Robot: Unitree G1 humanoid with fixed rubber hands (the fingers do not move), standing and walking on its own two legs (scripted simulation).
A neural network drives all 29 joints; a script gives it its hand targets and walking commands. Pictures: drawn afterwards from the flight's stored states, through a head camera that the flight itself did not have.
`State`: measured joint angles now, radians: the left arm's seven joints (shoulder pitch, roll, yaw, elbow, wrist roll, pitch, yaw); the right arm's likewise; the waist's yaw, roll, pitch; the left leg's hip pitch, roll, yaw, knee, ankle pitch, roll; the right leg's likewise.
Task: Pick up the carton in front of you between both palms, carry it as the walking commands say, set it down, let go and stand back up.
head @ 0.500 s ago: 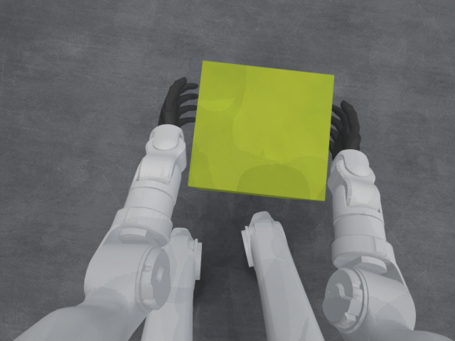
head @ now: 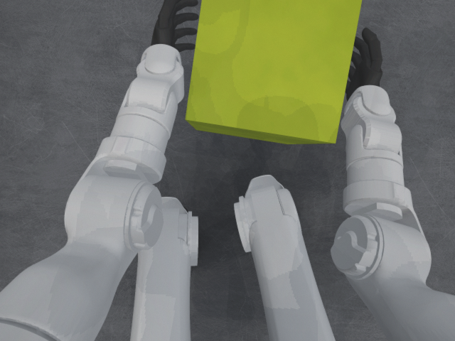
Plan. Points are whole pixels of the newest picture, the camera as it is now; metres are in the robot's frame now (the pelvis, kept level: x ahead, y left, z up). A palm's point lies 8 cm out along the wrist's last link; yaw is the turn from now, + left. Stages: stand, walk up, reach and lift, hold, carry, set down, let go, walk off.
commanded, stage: set down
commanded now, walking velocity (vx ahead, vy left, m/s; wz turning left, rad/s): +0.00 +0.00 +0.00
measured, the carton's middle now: (258, 79) +0.48 -0.14 -0.22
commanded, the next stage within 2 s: none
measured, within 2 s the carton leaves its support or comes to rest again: rests again in 0.78 s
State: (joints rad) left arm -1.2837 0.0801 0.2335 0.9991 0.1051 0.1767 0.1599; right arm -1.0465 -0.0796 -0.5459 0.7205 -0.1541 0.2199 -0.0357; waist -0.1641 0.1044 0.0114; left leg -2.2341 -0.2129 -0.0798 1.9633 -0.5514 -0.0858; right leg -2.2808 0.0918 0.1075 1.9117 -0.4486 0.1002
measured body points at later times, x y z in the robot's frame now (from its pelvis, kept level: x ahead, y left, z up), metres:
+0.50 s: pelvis +0.01 +0.01 -0.03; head +0.35 -0.03 +0.26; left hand +0.55 +0.00 -0.20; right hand +0.44 -0.28 -0.20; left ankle +0.11 +0.12 -0.39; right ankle +0.13 -0.14 -0.39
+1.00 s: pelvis +0.00 +0.01 -0.04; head +0.35 -0.03 +0.24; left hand +0.55 +0.01 -0.22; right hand +0.44 -0.28 -0.23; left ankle +0.10 +0.12 -0.39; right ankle +0.13 -0.14 -0.39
